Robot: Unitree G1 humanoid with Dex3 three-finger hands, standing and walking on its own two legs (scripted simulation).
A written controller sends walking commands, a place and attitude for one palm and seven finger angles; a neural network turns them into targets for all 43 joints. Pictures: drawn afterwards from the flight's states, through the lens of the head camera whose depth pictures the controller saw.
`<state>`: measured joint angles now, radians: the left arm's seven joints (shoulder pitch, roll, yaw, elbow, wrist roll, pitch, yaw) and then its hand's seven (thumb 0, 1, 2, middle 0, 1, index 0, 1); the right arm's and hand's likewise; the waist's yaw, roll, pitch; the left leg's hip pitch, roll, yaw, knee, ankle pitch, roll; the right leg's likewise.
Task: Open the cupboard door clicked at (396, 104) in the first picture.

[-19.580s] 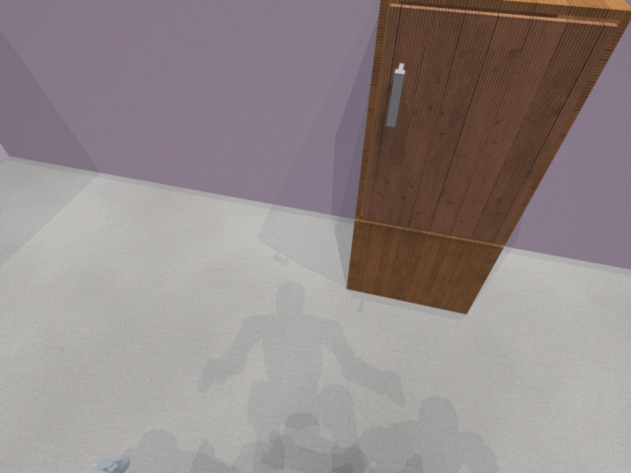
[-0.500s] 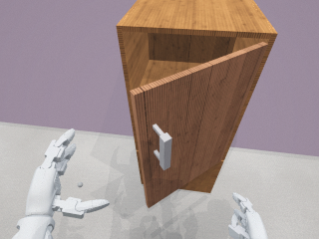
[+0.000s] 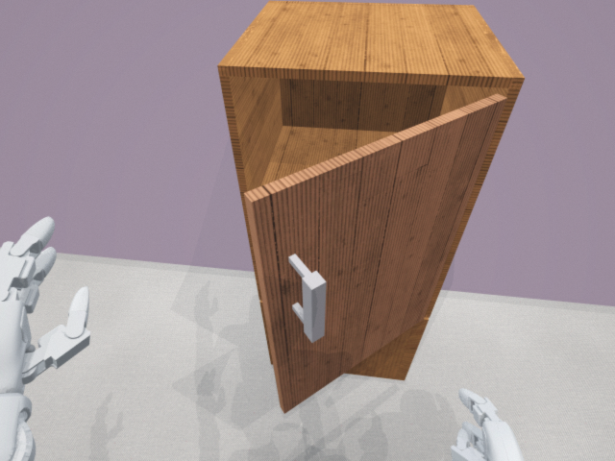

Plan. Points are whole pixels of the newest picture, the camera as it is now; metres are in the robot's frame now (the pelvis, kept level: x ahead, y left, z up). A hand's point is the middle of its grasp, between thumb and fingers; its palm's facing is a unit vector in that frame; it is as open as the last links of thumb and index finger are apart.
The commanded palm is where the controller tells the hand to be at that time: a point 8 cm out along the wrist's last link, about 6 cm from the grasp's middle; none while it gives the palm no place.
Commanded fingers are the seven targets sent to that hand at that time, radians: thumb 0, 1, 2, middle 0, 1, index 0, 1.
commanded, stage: draw the hand back to the body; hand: left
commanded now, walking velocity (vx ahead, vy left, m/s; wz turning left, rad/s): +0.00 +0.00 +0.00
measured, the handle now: (305, 298) +0.31 +0.05 +0.07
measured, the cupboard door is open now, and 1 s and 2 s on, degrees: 41 41 41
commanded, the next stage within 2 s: step back with the hand held close in 0.34 s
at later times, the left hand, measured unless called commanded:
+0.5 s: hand (88, 340) +0.18 +0.24 +0.16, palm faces +0.44 -0.81 -0.39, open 7.4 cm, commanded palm +0.13 +0.28 +0.17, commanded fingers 0.00 0.90 0.90 -0.20 -0.30 -0.20 -0.30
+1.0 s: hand (34, 383) +0.13 +0.27 +0.15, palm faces +0.35 -0.79 -0.49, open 7.4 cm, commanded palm +0.07 +0.31 +0.17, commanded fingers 0.00 0.90 0.90 -0.20 -0.30 -0.20 -0.30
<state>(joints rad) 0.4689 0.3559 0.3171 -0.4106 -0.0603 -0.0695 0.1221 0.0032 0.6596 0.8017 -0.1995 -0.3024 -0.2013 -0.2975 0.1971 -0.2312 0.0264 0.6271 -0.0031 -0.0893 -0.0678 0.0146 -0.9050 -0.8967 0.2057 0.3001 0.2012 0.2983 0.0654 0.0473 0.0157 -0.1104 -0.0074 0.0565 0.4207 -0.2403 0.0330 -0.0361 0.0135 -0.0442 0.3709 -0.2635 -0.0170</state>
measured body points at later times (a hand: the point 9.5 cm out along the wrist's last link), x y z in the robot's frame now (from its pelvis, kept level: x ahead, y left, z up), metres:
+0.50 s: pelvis -0.01 -0.02 +0.00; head -0.03 -0.04 +0.45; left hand +0.15 +0.28 +0.18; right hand +0.18 -0.24 -0.08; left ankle +0.00 +0.09 -0.74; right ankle -0.03 -0.11 -0.74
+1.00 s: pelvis -0.07 +0.01 -0.01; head -0.06 +0.02 +0.44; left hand +0.11 +0.31 +0.18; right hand +0.09 -0.24 -0.08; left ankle +0.00 +0.09 -0.74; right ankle -0.03 -0.11 -0.74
